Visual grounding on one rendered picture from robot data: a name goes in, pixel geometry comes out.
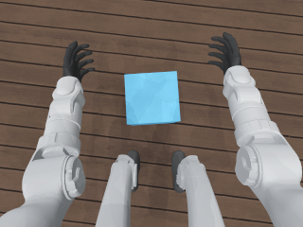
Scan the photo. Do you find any robot left upper arm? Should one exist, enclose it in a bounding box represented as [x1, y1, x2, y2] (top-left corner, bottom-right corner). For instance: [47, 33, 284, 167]
[0, 154, 86, 227]

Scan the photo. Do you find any right robot hand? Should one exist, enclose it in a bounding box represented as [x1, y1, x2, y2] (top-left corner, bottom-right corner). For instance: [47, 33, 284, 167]
[207, 32, 242, 75]

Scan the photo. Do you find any left robot hand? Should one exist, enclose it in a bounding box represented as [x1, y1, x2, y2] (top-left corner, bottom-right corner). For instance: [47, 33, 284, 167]
[62, 41, 96, 83]

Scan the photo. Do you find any left robot forearm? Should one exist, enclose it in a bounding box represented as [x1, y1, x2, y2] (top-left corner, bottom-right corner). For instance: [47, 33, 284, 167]
[22, 76, 85, 198]

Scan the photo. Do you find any right robot forearm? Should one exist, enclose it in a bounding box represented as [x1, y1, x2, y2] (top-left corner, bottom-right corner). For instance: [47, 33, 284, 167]
[223, 65, 302, 181]

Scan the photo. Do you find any left robot foot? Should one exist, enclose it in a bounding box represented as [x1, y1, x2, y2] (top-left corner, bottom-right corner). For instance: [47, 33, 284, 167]
[127, 149, 140, 193]

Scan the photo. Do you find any right robot foot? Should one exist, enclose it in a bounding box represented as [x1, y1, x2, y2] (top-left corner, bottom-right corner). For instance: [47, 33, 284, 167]
[171, 150, 186, 193]

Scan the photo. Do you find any carton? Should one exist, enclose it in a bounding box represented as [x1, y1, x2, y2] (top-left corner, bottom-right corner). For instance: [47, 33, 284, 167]
[124, 71, 181, 126]

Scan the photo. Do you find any robot foot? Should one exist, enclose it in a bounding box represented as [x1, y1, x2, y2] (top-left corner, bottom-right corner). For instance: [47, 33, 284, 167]
[127, 149, 140, 193]
[171, 150, 186, 193]

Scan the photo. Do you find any robot right upper arm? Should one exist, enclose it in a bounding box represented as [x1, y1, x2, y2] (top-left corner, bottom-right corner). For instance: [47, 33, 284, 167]
[235, 143, 303, 227]

